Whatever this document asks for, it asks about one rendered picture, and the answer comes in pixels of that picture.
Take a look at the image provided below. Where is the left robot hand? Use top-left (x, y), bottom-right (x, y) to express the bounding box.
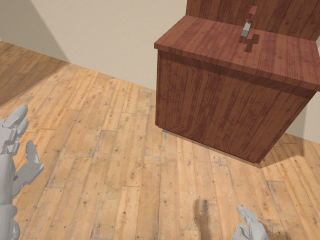
top-left (0, 104), bottom-right (44, 206)

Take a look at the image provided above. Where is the counter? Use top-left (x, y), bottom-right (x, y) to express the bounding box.
top-left (154, 0), bottom-right (320, 164)

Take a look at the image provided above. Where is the right robot hand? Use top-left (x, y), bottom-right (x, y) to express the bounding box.
top-left (232, 205), bottom-right (269, 240)

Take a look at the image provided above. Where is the robot left forearm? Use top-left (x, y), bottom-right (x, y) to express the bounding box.
top-left (0, 204), bottom-right (20, 240)

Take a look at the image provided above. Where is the tap lever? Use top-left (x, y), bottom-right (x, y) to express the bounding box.
top-left (241, 22), bottom-right (251, 37)

